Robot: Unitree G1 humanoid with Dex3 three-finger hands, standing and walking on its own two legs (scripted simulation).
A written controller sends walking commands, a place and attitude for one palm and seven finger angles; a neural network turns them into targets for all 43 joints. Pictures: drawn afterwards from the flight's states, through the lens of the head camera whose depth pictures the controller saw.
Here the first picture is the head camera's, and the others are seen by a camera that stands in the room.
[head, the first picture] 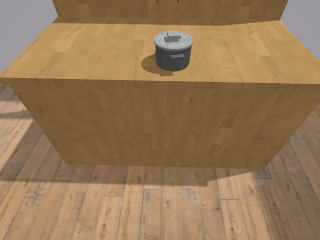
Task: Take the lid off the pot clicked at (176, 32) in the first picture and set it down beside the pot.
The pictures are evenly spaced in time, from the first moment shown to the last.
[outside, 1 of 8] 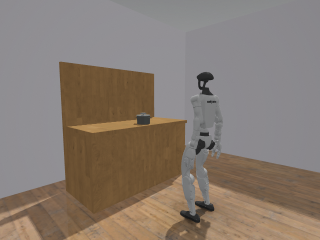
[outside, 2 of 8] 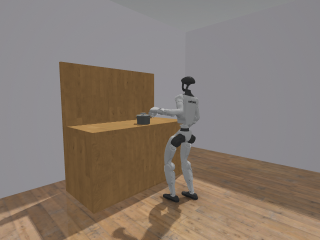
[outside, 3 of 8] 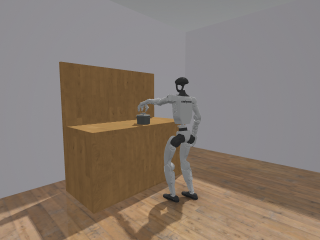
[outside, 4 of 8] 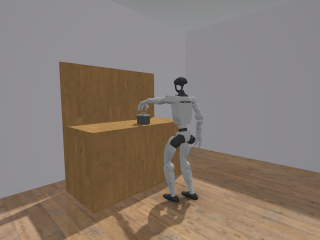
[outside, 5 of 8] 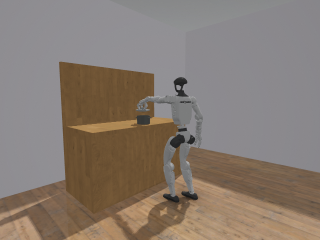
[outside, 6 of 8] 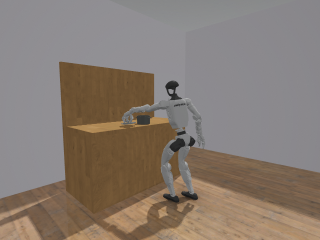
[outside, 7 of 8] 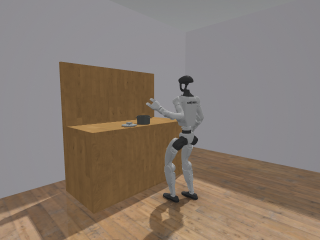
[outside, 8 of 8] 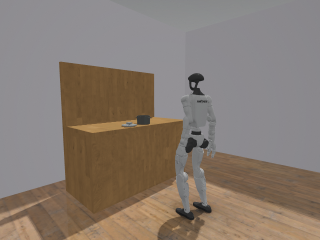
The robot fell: no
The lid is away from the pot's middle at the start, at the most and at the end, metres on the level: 0.00 0.25 0.25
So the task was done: yes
